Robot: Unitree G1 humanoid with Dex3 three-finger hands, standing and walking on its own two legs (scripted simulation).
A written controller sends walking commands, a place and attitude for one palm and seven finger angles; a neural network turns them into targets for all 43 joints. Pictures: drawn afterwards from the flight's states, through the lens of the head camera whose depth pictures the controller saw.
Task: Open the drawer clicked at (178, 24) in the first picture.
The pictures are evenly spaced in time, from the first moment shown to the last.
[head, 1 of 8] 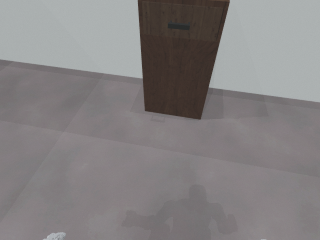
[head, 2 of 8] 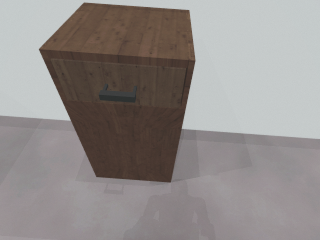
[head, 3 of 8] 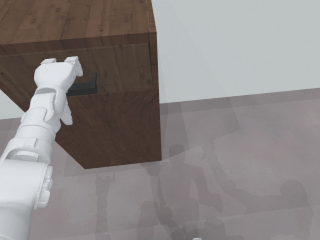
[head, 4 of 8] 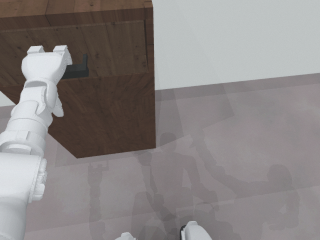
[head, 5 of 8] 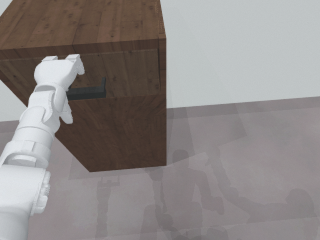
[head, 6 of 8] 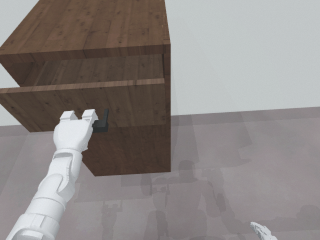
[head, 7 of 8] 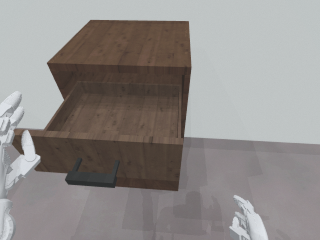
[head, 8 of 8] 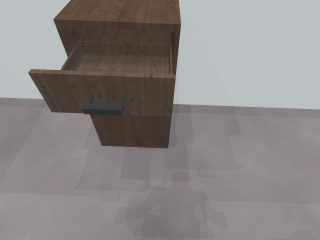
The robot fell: no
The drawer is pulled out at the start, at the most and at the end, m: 0.00 0.30 0.30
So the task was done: yes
